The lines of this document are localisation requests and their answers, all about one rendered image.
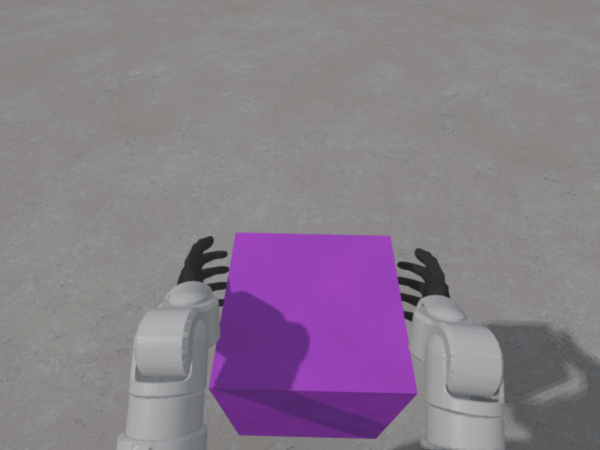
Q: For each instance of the carton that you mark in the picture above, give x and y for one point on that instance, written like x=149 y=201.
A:
x=313 y=340

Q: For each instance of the right robot hand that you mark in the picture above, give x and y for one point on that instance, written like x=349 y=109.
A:
x=432 y=274

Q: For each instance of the left robot hand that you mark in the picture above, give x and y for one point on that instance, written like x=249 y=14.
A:
x=195 y=260

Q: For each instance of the right robot forearm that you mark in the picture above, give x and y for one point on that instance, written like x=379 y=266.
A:
x=464 y=387

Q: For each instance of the left robot forearm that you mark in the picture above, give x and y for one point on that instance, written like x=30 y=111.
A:
x=169 y=371

